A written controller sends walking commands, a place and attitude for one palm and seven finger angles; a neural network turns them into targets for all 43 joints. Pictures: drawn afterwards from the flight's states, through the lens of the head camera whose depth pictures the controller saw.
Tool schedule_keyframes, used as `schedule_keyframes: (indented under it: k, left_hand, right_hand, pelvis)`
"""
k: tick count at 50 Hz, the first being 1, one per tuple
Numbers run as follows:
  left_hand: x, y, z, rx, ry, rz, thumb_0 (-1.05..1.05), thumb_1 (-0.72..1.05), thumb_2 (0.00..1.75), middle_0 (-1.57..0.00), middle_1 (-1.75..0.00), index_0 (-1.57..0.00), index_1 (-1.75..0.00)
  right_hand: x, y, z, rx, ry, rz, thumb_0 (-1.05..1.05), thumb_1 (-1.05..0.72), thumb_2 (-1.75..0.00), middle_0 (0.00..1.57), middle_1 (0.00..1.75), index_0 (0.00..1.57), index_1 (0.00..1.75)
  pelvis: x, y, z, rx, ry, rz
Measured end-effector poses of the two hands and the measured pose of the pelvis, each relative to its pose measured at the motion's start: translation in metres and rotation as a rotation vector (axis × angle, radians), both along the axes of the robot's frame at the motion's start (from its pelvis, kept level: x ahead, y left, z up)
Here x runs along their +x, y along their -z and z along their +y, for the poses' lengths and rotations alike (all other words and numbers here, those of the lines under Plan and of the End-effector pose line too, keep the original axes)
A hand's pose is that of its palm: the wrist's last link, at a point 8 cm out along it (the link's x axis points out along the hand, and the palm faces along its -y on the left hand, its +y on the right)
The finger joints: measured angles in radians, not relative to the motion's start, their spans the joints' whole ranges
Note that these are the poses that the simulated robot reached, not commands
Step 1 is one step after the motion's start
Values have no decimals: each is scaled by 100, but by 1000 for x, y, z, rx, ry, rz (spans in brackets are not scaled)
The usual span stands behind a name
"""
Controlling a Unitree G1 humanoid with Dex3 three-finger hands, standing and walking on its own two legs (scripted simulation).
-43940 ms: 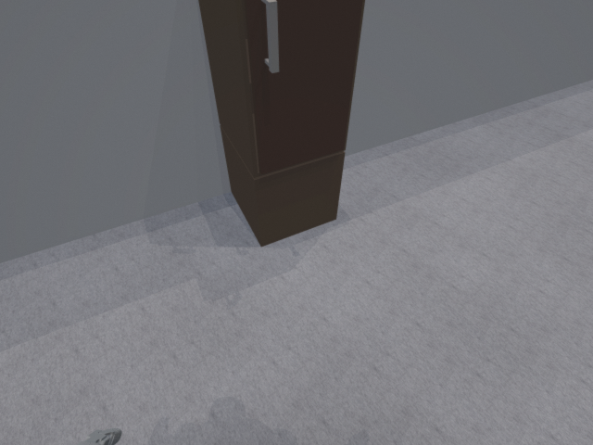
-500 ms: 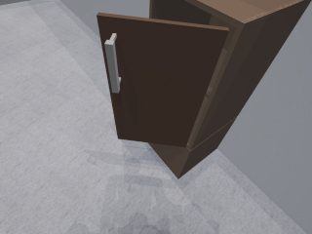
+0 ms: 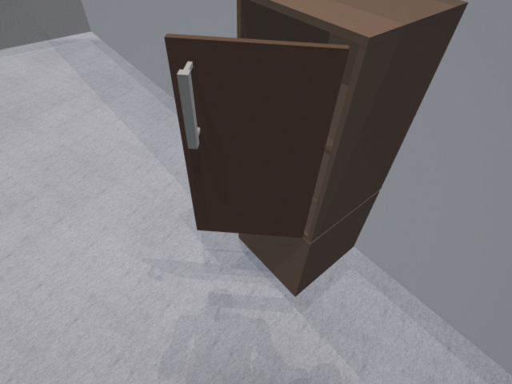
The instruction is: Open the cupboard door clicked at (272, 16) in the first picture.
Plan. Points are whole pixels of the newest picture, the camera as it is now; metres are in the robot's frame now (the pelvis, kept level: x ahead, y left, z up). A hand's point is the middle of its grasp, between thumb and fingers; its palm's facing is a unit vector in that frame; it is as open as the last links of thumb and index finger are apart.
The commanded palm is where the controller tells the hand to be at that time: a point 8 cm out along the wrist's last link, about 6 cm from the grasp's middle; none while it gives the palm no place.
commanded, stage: come to a stop and stand still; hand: left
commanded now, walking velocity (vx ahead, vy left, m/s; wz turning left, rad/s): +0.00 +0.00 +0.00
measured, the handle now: (191, 107) +0.60 +0.16 +0.13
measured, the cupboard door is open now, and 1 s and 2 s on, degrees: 46 46 46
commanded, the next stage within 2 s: look again from close up in 0.26 s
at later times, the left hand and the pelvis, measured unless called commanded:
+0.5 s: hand out of the picture -0.05 +0.17 -0.17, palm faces +0.06 -0.99 -0.15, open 7.4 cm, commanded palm none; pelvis -0.01 +0.01 +0.01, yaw +1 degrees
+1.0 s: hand out of the picture -0.01 +0.17 -0.17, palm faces +0.03 -0.99 -0.16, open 7.4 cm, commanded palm none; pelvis +0.01 +0.00 +0.01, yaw +1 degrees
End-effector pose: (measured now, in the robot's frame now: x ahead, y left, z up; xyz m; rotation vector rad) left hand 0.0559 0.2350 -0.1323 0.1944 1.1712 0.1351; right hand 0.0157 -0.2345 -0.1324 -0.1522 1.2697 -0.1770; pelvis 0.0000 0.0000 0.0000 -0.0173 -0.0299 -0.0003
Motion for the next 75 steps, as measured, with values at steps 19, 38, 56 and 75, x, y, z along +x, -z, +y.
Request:
schedule_keyframes:
  k: [19,38,56,75]
  left_hand:
    - [-112,12,-11,-69,-91,257,0,91,90,-20,-30,-20,-30]
    - [-98,9,-13,-68,-87,234,0,91,90,-20,-30,-20,-30]
    - [-64,6,-15,-67,-66,220,0,91,90,-20,-30,-20,-30]
    - [-13,1,11,3,-54,117,0,91,90,-20,-30,-20,-30]
  right_hand:
    - [-3,-8,12,-6,-25,22,1,-92,-90,20,30,20,30]
    - [9,-10,10,-4,-28,19,1,-92,-90,20,30,20,30]
    - [-2,-8,16,17,-1,103,1,-91,-90,20,30,20,30]
    - [60,-3,15,10,-46,-41,1,-93,-90,20,30,20,30]
  pelvis:
    - [-8,-7,6,-7,-11,9]
    - [-1,-10,6,-2,-11,18]
    - [16,-13,3,3,-8,27]
    - [34,-6,12,8,-5,19]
